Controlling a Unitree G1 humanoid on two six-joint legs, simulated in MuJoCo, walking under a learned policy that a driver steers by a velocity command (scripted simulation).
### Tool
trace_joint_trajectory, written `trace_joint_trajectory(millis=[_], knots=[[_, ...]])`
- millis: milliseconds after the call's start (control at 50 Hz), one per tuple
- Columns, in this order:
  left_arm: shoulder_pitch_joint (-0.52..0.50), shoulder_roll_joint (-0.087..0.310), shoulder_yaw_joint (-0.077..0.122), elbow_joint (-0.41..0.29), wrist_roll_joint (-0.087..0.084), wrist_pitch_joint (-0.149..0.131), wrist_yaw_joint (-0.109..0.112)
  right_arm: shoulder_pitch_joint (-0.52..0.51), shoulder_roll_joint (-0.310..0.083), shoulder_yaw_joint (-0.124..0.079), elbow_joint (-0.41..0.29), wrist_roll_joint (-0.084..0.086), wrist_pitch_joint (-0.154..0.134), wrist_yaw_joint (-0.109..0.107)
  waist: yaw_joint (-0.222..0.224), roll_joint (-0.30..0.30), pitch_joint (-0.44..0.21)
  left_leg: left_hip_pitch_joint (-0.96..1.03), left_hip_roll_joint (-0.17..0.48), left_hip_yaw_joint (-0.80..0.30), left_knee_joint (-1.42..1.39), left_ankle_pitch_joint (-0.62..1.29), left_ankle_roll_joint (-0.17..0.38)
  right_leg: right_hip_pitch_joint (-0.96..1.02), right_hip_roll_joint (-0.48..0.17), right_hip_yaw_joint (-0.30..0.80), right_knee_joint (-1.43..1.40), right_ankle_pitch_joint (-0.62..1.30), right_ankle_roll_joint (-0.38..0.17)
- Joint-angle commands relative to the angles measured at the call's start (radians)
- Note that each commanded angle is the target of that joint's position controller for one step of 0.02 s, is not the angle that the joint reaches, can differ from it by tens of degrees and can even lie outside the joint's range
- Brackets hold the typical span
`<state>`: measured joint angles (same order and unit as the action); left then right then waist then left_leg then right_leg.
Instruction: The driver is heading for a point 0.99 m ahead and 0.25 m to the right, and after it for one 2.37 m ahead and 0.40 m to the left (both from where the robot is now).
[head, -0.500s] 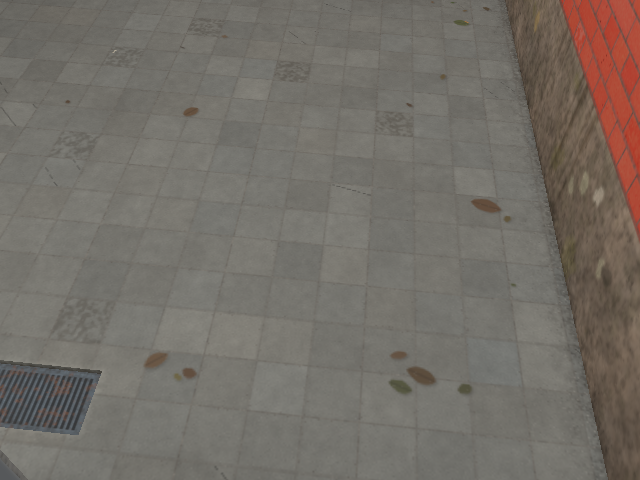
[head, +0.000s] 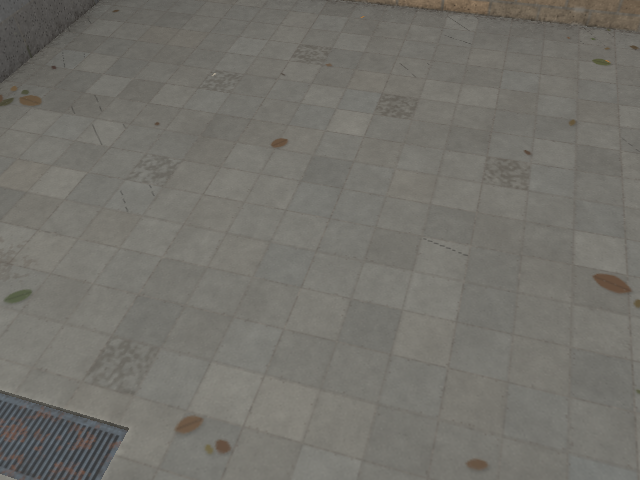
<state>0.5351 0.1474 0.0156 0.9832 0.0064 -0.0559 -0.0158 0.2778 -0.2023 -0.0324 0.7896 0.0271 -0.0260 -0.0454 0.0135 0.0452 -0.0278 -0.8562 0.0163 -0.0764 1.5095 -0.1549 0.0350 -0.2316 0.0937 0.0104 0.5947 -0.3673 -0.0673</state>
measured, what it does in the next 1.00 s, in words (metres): goes down, turning right: left foot 0.16 m lower, then right foot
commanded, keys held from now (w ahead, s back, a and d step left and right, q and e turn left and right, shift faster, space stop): w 0.22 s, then w+e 0.78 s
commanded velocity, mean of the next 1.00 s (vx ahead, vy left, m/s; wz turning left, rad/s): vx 0.50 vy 0.00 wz -0.30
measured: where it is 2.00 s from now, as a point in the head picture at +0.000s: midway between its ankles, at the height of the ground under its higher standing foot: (410, 356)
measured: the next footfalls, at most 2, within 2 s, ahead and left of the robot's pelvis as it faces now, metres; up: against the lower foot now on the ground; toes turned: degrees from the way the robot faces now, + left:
left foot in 0.40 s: +0.43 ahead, +0.15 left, -0.16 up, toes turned -6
right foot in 0.90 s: +0.69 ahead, -0.13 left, -0.16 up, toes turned -19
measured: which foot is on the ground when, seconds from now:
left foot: up 0.00-0.38, down 0.40-0.90, up 0.92-1.00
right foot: down 0.00-0.40, up 0.42-0.88, down 0.90-1.00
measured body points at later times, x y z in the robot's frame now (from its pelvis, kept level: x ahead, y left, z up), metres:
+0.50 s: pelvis +0.33 +0.06 -0.16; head +0.37 +0.07 +0.29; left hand +0.28 +0.30 -0.30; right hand +0.50 -0.16 -0.27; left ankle +0.39 +0.16 -0.89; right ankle +0.13 -0.09 -0.64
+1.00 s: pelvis +0.61 -0.03 -0.16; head +0.64 -0.05 +0.28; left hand +0.87 +0.12 -0.25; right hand +0.57 -0.30 -0.30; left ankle +0.52 +0.16 -0.78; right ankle +0.65 -0.11 -0.89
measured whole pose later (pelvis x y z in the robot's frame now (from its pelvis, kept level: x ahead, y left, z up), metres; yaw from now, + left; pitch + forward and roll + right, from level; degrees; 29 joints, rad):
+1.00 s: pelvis +0.61 -0.03 -0.16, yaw -23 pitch +3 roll +0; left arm 0.12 0.23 0.06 0.67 -0.01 -0.05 -0.03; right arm 0.27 -0.25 -0.03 0.89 0.01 -0.11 0.00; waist -0.02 0.00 0.01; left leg -0.35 0.01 -0.03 1.24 -0.42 0.01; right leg -0.45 0.11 0.00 0.58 -0.18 -0.11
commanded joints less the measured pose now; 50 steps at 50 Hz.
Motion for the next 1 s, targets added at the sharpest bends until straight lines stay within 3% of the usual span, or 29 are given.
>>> trace_joint_trajectory(millis=[20, 40, 80, 100, 140, 180, 220, 320, 360, 380, 400, 420, 440, 460, 480, 500, 520, 580, 620, 680, 740, 800, 860, 880, 900, 920, 940, 960, 1000], knots=[[-0.085, 0.148, 0.02, -0.077, -0.012, -0.036, 0.037, -0.129, -0.001, -0.009, -0.127, -0.053, -0.026, 0.018, -0.019, -0.157, 0.073, 0.151, 0.061, 0.005, -0.46, 0.314, -0.05, -0.189, -0.221, 0.263, -0.294, 0.569, -0.126], [-0.044, 0.178, 0.03, -0.059, -0.005, -0.029, 0.041, -0.043, 0.003, -0.013, -0.094, -0.036, -0.025, 0.034, -0.044, -0.17, 0.014, 0.177, 0.055, -0.008, -0.389, 0.405, -0.051, -0.106, -0.242, 0.283, -0.233, 0.626, -0.135], [0.041, 0.138, 0.029, -0.032, -0.041, -0.032, 0.054, -0.13, -0.054, -0.03, -0.127, -0.016, -0.026, 0.051, 0.0, -0.094, 0.038, -0.067, 0.084, -0.082, -0.522, 0.42, -0.013, 0.173, -0.264, 0.313, -0.154, 0.565, -0.139], [0.089, 0.155, 0.03, -0.022, -0.039, -0.034, 0.055, -0.204, -0.085, -0.04, -0.146, -0.018, -0.032, 0.058, 0.035, -0.073, 0.057, -0.183, 0.065, -0.084, -0.65, 0.431, 0.014, 0.282, -0.269, 0.316, -0.111, 0.46, -0.123], [0.178, 0.144, 0.027, -0.006, -0.017, -0.034, 0.058, -0.354, -0.056, -0.033, -0.189, -0.018, -0.055, 0.082, 0.094, -0.105, 0.099, -0.271, 0.066, -0.078, -0.733, 0.427, 0.036, 0.365, -0.292, 0.379, -0.094, 0.353, -0.127], [0.141, 0.104, 0.013, -0.036, -0.014, -0.004, 0.075, -0.415, -0.013, -0.018, -0.2, -0.045, -0.074, 0.122, 0.114, -0.084, 0.117, -0.009, 0.031, -0.012, -0.909, 0.661, 0.026, 0.145, -0.216, 0.28, -0.06, 0.211, -0.122], [0.117, 0.106, 0.009, -0.051, -0.021, 0.002, 0.063, -0.43, -0.003, -0.017, -0.208, -0.035, -0.071, 0.142, 0.123, -0.078, 0.136, 0.156, 0.004, 0.019, -0.941, 0.699, 0.013, 0.003, -0.202, 0.266, -0.034, 0.155, -0.12], [0.091, 0.103, 0.025, -0.046, -0.054, 0.013, 0.069, -0.474, -0.032, -0.011, -0.228, -0.01, -0.093, 0.13, 0.151, -0.102, 0.173, 0.244, 0.019, -0.016, -1.173, 0.544, -0.011, 0.147, -0.153, 0.314, 0.173, 0.239, -0.093], [0.068, 0.148, 0.039, -0.033, -0.04, 0.027, 0.065, -0.311, -0.083, -0.037, -0.172, -0.015, -0.106, 0.115, 0.077, -0.085, 0.094, 0.462, 0.024, -0.005, -1.25, 0.574, 0.009, 0.158, -0.132, 0.312, 0.37, 0.422, -0.077], [0.053, 0.146, 0.041, -0.017, -0.021, 0.025, 0.055, -0.07, -0.111, -0.056, -0.088, -0.012, -0.094, 0.104, -0.028, -0.09, 0.019, 0.764, 0.083, -0.031, -1.248, 0.658, 0.033, 0.009, -0.111, 0.309, 0.605, 0.337, -0.059], [0.026, 0.119, 0.035, -0.023, -0.018, 0.008, 0.035, 0.194, -0.155, -0.073, -0.009, -0.031, -0.084, 0.097, -0.144, 0.004, -0.101, 1.171, 0.158, -0.05, -1.09, 0.84, 0.058, -0.285, -0.028, 0.241, 0.909, 0.064, -0.009], [0.198, 0.036, 0.017, 0.006, -0.052, -0.014, 0.026, 0.282, -0.177, -0.059, 0.031, -0.064, -0.082, 0.097, -0.109, 0.199, -0.284, 1.562, 0.35, -0.162, -0.715, 1.189, 0.138, -0.627, 0.013, 0.271, 1.304, -0.53, 0.027], [0.202, 0.141, 0.026, -0.039, -0.075, -0.044, 0.021, 0.283, -0.195, -0.069, 0.031, -0.047, -0.064, 0.097, -0.116, 0.275, -0.415, 1.575, 0.394, -0.271, -0.71, 1.15, 0.192, -0.712, -0.053, 0.272, 1.369, -0.469, 0.066], [0.11, 0.162, 0.035, -0.099, -0.092, -0.055, 0.029, 0.257, -0.237, -0.085, 0.045, -0.033, -0.048, 0.089, -0.119, 0.254, -0.46, 1.491, 0.451, -0.416, -0.874, 0.561, 0.27, -0.771, -0.084, 0.231, 1.37, -0.393, 0.086], [-0.021, 0.18, 0.048, -0.129, -0.074, -0.034, 0.055, 0.154, -0.147, -0.066, 0.033, -0.04, -0.042, 0.086, -0.097, -0.044, -0.294, 1.22, 0.377, -0.408, -1.085, 0.135, 0.241, -0.744, -0.125, 0.13, 1.254, -0.203, 0.074], [-0.047, 0.137, 0.044, -0.151, -0.079, -0.021, 0.069, 0.074, -0.176, -0.066, 0.044, -0.035, -0.054, 0.08, -0.038, 0.036, -0.181, 1.025, 0.431, -0.485, -1.161, 0.081, 0.297, -0.747, -0.137, 0.077, 1.315, -0.102, 0.088], [-0.07, 0.147, 0.055, -0.154, -0.059, -0.012, 0.074, -0.029, -0.113, -0.044, 0.027, -0.035, -0.074, 0.075, 0.019, -0.053, -0.098, 0.829, 0.394, -0.408, -1.172, 0.189, 0.251, -0.674, -0.185, 0.148, 1.135, 0.058, 0.062], [-0.143, 0.102, 0.065, -0.17, -0.041, 0.001, 0.065, -0.089, -0.04, -0.022, 0.062, -0.047, -0.082, 0.065, 0.059, 0.026, 0.046, 0.527, 0.235, -0.099, -1.237, 0.278, 0.145, -0.528, -0.223, 0.156, 0.733, 0.187, 0.06], [-0.227, 0.094, 0.064, -0.211, -0.031, -0.002, 0.048, -0.03, -0.062, -0.024, 0.098, -0.068, -0.092, 0.036, 0.036, 0.06, 0.039, 0.557, 0.218, -0.018, -1.242, 0.473, 0.143, -0.508, -0.217, 0.144, 0.55, 0.301, 0.072], [-0.355, 0.061, 0.047, -0.269, -0.014, 0.003, 0.017, 0.02, -0.107, -0.026, 0.122, -0.037, -0.092, 0.017, -0.006, 0.021, 0.031, 0.642, 0.211, 0.055, -1.258, 0.554, 0.109, -0.462, -0.174, 0.085, 0.28, 0.474, 0.047], [-0.459, 0.072, 0.043, -0.333, -0.018, 0.016, -0.008, 0.078, -0.163, -0.037, 0.143, -0.013, -0.07, 0.013, -0.038, -0.015, 0.055, 0.778, 0.237, 0.09, -1.249, 0.54, 0.085, -0.504, -0.152, 0.051, 0.188, 0.482, 0.022], [-0.567, 0.097, 0.041, -0.393, -0.022, 0.014, -0.039, 0.123, -0.176, -0.042, 0.151, -0.017, -0.046, 0.009, -0.063, -0.021, 0.097, 0.896, 0.259, 0.135, -1.204, 0.527, 0.073, -0.551, -0.133, -0.006, 0.122, 0.359, -0.008], [-0.515, 0.144, 0.057, -0.413, -0.015, 0.011, -0.047, 0.102, -0.234, -0.055, 0.13, -0.016, -0.033, 0.005, -0.001, 0.051, 0.026, 0.898, 0.246, 0.201, -1.02, 0.93, 0.053, -0.316, -0.046, -0.113, 0.086, 0.177, -0.058], [-0.373, 0.186, 0.078, -0.382, -0.018, 0.01, -0.046, 0.079, -0.247, -0.059, 0.119, -0.014, -0.03, 0.002, 0.08, 0.05, -0.044, 0.844, 0.231, 0.222, -0.841, 0.992, 0.041, -0.113, -0.014, -0.118, 0.026, 0.218, -0.089], [-0.178, 0.273, 0.116, -0.332, -0.021, 0.014, -0.03, 0.058, -0.238, -0.055, 0.093, -0.022, -0.04, 0.001, 0.167, -0.012, -0.137, 0.619, 0.184, 0.24, -0.56, 0.793, 0.001, 0.223, -0.063, 0.017, -0.017, 0.335, -0.147], [-0.138, 0.411, 0.14, -0.323, -0.029, 0.015, -0.014, 0.147, -0.086, -0.003, 0.041, -0.059, -0.072, 0.032, 0.066, -0.312, -0.269, 0.17, -0.041, 0.174, -0.122, -0.269, -0.06, 0.619, -0.36, 0.607, -0.108, 0.301, -0.353], [-0.055, 0.332, 0.118, -0.325, -0.019, 0.012, -0.003, 0.087, -0.154, -0.012, 0.036, -0.035, -0.119, 0.058, 0.136, -0.245, -0.43, 0.033, -0.061, -0.064, -0.028, -0.396, -0.035, 0.732, -0.431, 0.864, -0.261, 0.155, -0.397], [-0.125, 0.28, 0.104, -0.326, 0.0, 0.001, 0.004, -0.01, -0.209, -0.034, 0.004, 0.007, -0.133, 0.061, 0.129, -0.195, -0.254, -0.073, -0.01, -0.064, -0.071, -0.319, -0.013, 0.641, -0.395, 0.725, -0.272, 0.184, -0.336], [-0.289, 0.229, 0.089, -0.349, -0.02, -0.012, 0.0, -0.074, -0.173, -0.033, -0.007, -0.023, -0.126, 0.039, 0.025, -0.012, -0.06, 0.06, 0.059, -0.038, -0.299, -0.188, -0.014, 0.289, -0.301, 0.494, -0.309, 0.367, -0.249]])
